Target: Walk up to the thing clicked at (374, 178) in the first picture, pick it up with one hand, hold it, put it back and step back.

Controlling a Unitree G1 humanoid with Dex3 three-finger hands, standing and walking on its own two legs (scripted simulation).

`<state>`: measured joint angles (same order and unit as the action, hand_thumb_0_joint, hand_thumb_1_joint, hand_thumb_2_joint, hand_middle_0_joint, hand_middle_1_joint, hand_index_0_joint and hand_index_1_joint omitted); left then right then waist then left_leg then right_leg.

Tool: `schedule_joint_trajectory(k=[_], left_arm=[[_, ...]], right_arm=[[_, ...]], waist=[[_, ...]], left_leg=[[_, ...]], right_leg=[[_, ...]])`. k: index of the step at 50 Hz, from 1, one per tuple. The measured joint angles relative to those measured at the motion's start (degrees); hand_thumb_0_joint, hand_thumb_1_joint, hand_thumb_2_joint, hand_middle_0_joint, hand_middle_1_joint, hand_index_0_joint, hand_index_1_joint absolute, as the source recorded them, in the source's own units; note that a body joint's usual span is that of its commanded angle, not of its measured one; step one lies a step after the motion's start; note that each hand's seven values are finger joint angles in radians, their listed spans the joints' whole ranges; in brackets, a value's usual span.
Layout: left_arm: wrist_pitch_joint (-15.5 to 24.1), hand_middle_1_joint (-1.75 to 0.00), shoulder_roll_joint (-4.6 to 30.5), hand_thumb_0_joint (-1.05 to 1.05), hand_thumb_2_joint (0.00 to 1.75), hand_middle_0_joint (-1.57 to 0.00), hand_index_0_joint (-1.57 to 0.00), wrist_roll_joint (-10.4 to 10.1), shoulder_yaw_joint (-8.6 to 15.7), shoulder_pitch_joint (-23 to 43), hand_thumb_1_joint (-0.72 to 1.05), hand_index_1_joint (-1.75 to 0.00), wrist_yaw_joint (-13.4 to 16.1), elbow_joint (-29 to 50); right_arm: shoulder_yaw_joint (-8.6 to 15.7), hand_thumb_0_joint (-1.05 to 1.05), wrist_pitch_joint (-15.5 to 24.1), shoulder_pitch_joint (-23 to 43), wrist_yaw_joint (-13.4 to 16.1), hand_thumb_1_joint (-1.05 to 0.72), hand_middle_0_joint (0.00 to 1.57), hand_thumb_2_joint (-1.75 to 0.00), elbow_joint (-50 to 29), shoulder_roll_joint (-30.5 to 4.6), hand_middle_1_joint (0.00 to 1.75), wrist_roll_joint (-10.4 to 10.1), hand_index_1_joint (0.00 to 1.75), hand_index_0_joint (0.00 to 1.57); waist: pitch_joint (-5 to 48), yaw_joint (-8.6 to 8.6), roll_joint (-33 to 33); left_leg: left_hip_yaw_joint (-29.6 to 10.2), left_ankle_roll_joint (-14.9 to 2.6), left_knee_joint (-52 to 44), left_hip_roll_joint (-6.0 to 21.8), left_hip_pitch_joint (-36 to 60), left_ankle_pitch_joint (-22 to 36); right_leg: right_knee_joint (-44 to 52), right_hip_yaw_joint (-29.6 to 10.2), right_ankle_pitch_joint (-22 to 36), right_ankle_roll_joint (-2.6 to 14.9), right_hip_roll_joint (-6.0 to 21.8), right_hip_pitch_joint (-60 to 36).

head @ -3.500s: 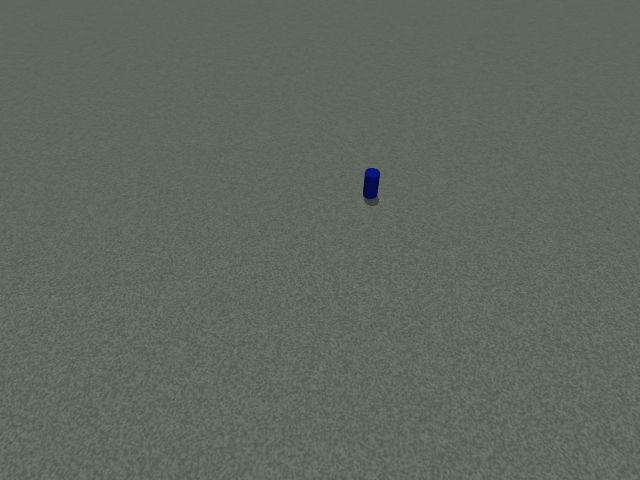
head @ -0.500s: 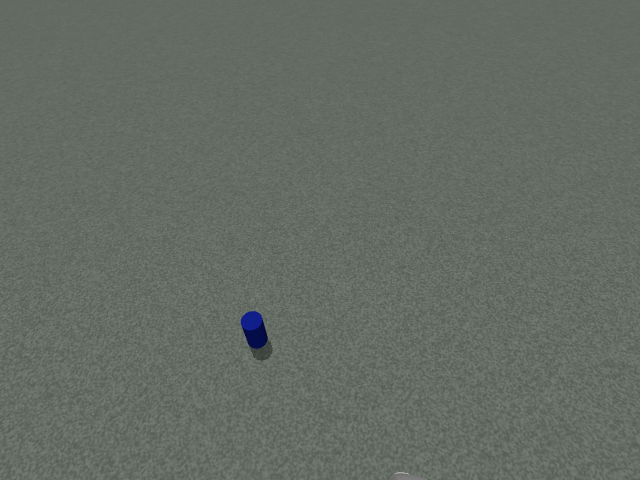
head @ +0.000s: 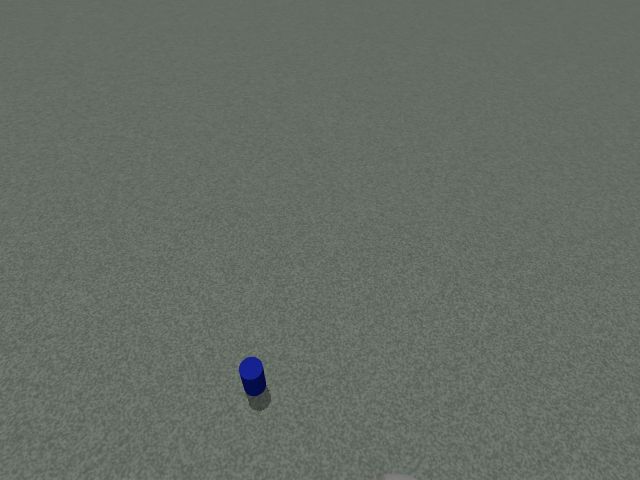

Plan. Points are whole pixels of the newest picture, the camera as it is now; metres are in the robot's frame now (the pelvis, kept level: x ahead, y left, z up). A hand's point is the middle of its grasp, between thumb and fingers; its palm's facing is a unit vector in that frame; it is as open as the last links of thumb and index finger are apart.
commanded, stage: walk up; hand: left
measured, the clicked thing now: (253, 377) +0.53 +0.20 -0.69
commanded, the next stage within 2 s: stand in 1.88 s
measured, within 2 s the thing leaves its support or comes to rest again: neither
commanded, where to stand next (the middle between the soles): +0.17 -0.02 m, yaw +0 degrees
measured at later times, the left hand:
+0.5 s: hand (158, 446) +0.20 +0.24 -0.13, palm faces -0.02 -0.92 -0.40, open 7.4 cm
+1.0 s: hand (155, 434) +0.22 +0.25 -0.14, palm faces +0.03 -0.94 -0.34, open 7.4 cm
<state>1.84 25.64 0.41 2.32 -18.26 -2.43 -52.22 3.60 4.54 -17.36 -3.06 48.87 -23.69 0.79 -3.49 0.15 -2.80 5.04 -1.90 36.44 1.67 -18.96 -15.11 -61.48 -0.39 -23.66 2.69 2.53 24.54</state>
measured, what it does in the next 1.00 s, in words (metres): walks ahead: right foot, then left foot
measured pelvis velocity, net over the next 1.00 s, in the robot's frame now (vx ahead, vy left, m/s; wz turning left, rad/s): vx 0.15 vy -0.01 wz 0.02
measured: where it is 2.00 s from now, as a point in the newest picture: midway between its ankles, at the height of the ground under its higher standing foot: outside the picture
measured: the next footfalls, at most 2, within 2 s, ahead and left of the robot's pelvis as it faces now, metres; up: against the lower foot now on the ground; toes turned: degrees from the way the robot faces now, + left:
right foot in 0.26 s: +0.21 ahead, -0.15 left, +0.00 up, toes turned -2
left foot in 0.54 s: +0.21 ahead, +0.11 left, +0.00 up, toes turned +3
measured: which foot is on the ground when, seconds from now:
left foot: down 0.00-0.26, up 0.28-0.52, down 0.54-1.00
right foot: up 0.00-0.24, down 0.26-1.00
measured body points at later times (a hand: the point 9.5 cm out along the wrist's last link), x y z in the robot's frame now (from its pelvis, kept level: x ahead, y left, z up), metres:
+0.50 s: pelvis +0.11 -0.03 +0.00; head +0.13 -0.04 +0.45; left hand +0.20 +0.29 -0.10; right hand +0.18 -0.34 -0.13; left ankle +0.16 +0.11 -0.71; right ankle +0.18 -0.15 -0.72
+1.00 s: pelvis +0.15 -0.01 +0.02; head +0.16 -0.01 +0.47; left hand +0.22 +0.30 -0.11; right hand +0.28 -0.30 -0.11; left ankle +0.17 +0.11 -0.72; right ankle +0.18 -0.14 -0.72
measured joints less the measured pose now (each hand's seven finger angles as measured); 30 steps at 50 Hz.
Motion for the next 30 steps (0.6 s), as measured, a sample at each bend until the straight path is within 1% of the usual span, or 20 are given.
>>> schedule_joint_trajectory(k=[2, 5, 8, 10, 12, 13, 14, 16, 17, 18, 20, 22, 24, 25, 27, 28, 29, 30], left_arm=[[0.37, -0.30, 0.07, 0.01, 0.90, -0.21, -0.20, -0.06, 0.16, 0.48, 0.91, -0.30, -0.31, 0.03], [0.31, -0.30, -0.30, 0.01, 0.90, -0.21, -0.20, 0.10, 0.44, 1.27, 0.91, -0.30, -0.93, 0.32], [0.21, -0.30, -0.90, 0.01, 0.90, -0.21, -0.20, 0.15, 0.48, 2.49, 0.91, -0.30, -1.01, 0.60], [0.38, -0.30, -1.28, 0.01, 0.90, -0.21, -0.20, 0.13, 0.51, 3.54, 0.91, -0.30, -0.65, 0.73], [0.99, -0.30, -1.27, 0.01, 0.90, -0.21, -0.20, 0.15, 0.49, 4.24, 0.91, -0.30, -0.10, 1.08], [1.42, -0.30, -1.39, 0.01, 0.90, -0.21, -0.20, 0.28, 0.67, 4.61, 0.91, -0.30, 0.19, 1.23], [1.70, -0.30, -1.91, 0.01, 0.90, -0.21, -0.20, 0.35, 0.77, 5.16, 0.91, -0.30, 0.50, 1.35], [1.79, -0.30, -2.72, 0.01, 0.90, -0.21, -0.20, 0.09, 0.25, 6.05, 0.91, -0.30, 0.59, 1.79], [1.74, -0.30, -3.17, 0.01, 0.90, -0.21, -0.20, -0.09, -0.13, 6.39, 0.91, -0.30, 0.63, 2.03], [1.70, -0.30, -3.60, 0.01, 0.90, -0.21, -0.20, -0.13, -0.49, 6.57, 0.91, -0.30, 0.72, 2.30], [1.68, -0.30, -4.11, 0.01, 0.90, -0.21, -0.20, -0.05, -1.02, 6.65, 0.91, -0.30, 0.87, 2.64], [1.57, -0.30, -4.21, 0.01, 0.90, -0.21, -0.20, 0.15, -1.32, 6.61, 0.91, -0.30, 1.03, 2.68], [1.32, -0.30, -3.95, 0.01, 0.90, -0.21, -0.21, 0.28, -1.42, 6.55, 0.91, -0.30, 1.22, 2.34], [1.06, -0.30, -3.70, 0.01, 0.90, -0.21, -0.21, 0.24, -1.43, 6.63, 0.90, -0.30, 1.28, 1.96], [0.27, -0.30, -3.20, 0.01, 0.90, -0.21, -0.21, -0.07, -1.51, 6.92, 0.90, -0.30, 1.40, 0.97], [-0.21, -0.30, -2.93, 0.01, 0.90, -0.21, -0.21, -0.31, -1.50, 7.27, 0.90, -0.30, 1.51, 0.25], [-0.79, -0.30, -2.87, 0.01, 0.90, -0.21, -0.20, -0.60, -1.45, 7.65, 0.91, -0.30, 1.66, -0.61], [-1.27, -0.30, -3.07, 0.01, 0.90, -0.21, -0.20, -0.91, -1.50, 7.92, 0.91, -0.30, 1.77, -1.53]], right_arm=[[-0.44, 0.00, 0.09, -0.94, 0.20, -0.90, 0.20, -0.90, 0.16, 0.23, 0.30, -0.08, 0.30, 0.20], [-0.62, 0.00, 0.03, -2.45, 0.30, -0.90, 0.20, -0.90, 0.24, -0.01, 0.30, 0.15, 0.30, 0.20], [-0.79, 0.00, -0.49, -3.40, 0.56, -0.90, 0.20, -0.90, 0.54, -0.58, 0.30, 0.19, 0.30, 0.20], [-1.00, 0.00, -1.19, -3.42, 0.83, -0.90, 0.20, -0.90, 0.89, -0.85, 0.30, 0.03, 0.30, 0.20], [-1.38, 0.00, -2.07, -3.36, 1.14, -0.90, 0.20, -0.90, 1.14, -0.84, 0.30, -0.41, 0.30, 0.20], [-1.56, 0.00, -2.44, -3.14, 1.30, -0.90, 0.20, -0.90, 1.27, -0.85, 0.30, -0.67, 0.30, 0.20], [-1.66, 0.00, -2.93, -2.38, 1.52, -0.90, 0.20, -0.90, 1.56, -0.86, 0.30, -0.81, 0.30, 0.20], [-1.84, 0.00, -3.84, -0.77, 1.94, -0.90, 0.20, -0.90, 2.15, -0.46, 0.30, -0.71, 0.30, 0.20], [-1.90, 0.00, -4.07, -0.12, 2.05, -0.90, 0.20, -0.90, 2.40, -0.37, 0.30, -0.69, 0.30, 0.20], [-1.95, 0.00, -4.13, 0.45, 2.10, -0.90, 0.20, -0.90, 2.63, -0.35, 0.30, -0.74, 0.30, 0.20], [-2.01, 0.00, -3.89, 1.31, 2.03, -0.90, 0.20, -0.90, 3.05, -0.26, 0.30, -0.62, 0.30, 0.20], [-1.97, 0.00, -3.71, 1.93, 1.87, -0.90, 0.20, -0.90, 3.50, -0.15, 0.30, -0.39, 0.30, 0.20], [-1.91, 0.00, -3.72, 2.64, 1.78, -0.90, 0.20, -0.90, 4.23, 0.08, 0.30, -0.29, 0.30, 0.20], [-1.87, 0.00, -3.70, 3.00, 1.77, -0.90, 0.20, -0.90, 4.68, 0.20, 0.30, -0.26, 0.30, 0.20], [-1.70, 0.00, -3.48, 3.46, 1.88, -0.90, 0.20, -0.90, 5.53, 0.28, 0.30, -0.12, 0.30, 0.20], [-1.54, 0.00, -3.37, 3.88, 2.07, -0.90, 0.20, -0.90, 6.13, 0.53, 0.30, 0.10, 0.30, 0.20], [-1.52, 0.00, -3.40, 4.29, 2.20, -0.90, 0.20, -0.90, 6.71, 0.84, 0.30, 0.35, 0.30, 0.20], [-1.70, 0.00, -3.50, 4.65, 2.17, -0.90, 0.20, -0.90, 7.19, 0.94, 0.30, 0.30, 0.30, 0.20]], waist=[[-0.35, 0.30, -0.54], [-0.89, 0.84, -0.24], [-1.42, 1.37, 0.80], [-1.84, 1.69, 1.75], [-1.96, 1.69, 2.32], [-2.03, 1.42, 2.88], [-2.46, 1.25, 3.92], [-2.99, 0.90, 4.68], [-3.12, 0.68, 5.03], [-3.13, 0.45, 5.40], [-2.80, 0.05, 5.82], [-2.37, -0.45, 5.89], [-1.97, -0.94, 5.47], [-1.79, -1.08, 5.11], [-1.38, -1.07, 4.42], [-1.40, -0.97, 3.53], [-1.34, -1.04, 2.61], [-1.11, -1.04, 2.46]], left_leg=[[0.36, 0.17, -2.53, -0.19, 2.38, 0.22], [0.56, 0.26, -4.95, -0.18, 5.38, -0.26], [0.46, 0.94, -5.41, 0.15, 7.19, -1.56], [0.08, 1.68, -3.84, 0.70, 7.38, -3.27], [-0.33, 2.43, -0.17, 1.29, 6.75, -6.18], [-0.58, 2.03, 3.08, 1.93, 5.76, -7.98], [-1.91, 1.25, 7.31, 2.26, 4.32, -9.87], [-4.14, 0.19, 16.21, 0.76, 0.87, -14.65], [-4.70, -0.04, 19.43, 0.14, -0.77, -15.30], [-4.88, -0.13, 21.16, -0.09, -2.20, -15.07], [-4.70, 0.09, 20.79, 0.13, -4.34, -13.53], [-4.48, 0.47, 17.42, 0.66, -5.29, -11.72], [-4.30, 0.73, 12.05, 0.98, -4.86, -9.65], [-4.13, 0.77, 9.28, 1.01, -4.24, -7.98], [-3.78, 0.70, 3.18, 0.71, -1.99, -2.82], [-3.52, 1.32, 2.29, 0.11, -1.49, -0.34], [-3.05, 1.72, 2.41, -0.41, -1.27, -0.28], [-2.96, 1.83, 2.64, -0.38, -1.20, -0.74]], right_leg=[[1.97, 0.57, 2.06, -0.60, 0.78, 2.37], [8.20, 1.44, 3.63, -1.59, 2.00, 3.95], [15.31, 1.97, 6.84, -1.76, 2.48, 3.75], [19.94, 2.49, 9.74, -1.65, 1.94, 2.30], [25.87, 2.93, 13.80, -1.12, 0.79, -0.88], [26.68, 3.02, 13.94, -1.18, 0.03, -1.69], [25.11, 3.42, 12.88, -1.29, -0.73, -1.46], [23.16, 3.67, 11.18, -0.95, -0.90, -1.45], [23.28, 3.79, 10.89, -0.74, -0.85, -1.91], [23.84, 3.94, 10.86, -0.65, -0.84, -2.50], [25.13, 4.25, 10.98, -0.69, -0.74, -3.54], [25.87, 4.45, 10.89, -0.93, -0.67, -4.27], [25.55, 4.39, 10.32, -1.26, -0.55, -4.47], [24.89, 4.36, 9.78, -1.45, -0.40, -4.37], [22.43, 4.32, 8.07, -2.02, 0.05, -3.74], [20.93, 4.00, 7.10, -2.42, 0.72, -3.37], [20.20, 3.49, 6.52, -2.62, 1.28, -3.25], [20.09, 3.14, 5.20, -2.42, 1.04, -3.41]])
